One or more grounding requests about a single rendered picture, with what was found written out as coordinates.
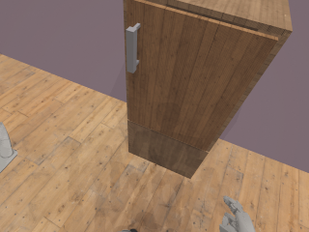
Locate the handle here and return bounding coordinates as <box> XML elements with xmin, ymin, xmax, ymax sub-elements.
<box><xmin>126</xmin><ymin>23</ymin><xmax>141</xmax><ymax>73</ymax></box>

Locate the cupboard door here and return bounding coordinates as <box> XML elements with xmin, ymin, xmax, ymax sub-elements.
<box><xmin>126</xmin><ymin>0</ymin><xmax>278</xmax><ymax>151</ymax></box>

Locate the right robot hand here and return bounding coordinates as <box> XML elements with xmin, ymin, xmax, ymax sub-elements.
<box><xmin>219</xmin><ymin>195</ymin><xmax>256</xmax><ymax>232</ymax></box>

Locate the left robot hand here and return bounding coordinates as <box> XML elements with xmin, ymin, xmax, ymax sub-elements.
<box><xmin>0</xmin><ymin>122</ymin><xmax>18</xmax><ymax>173</ymax></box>

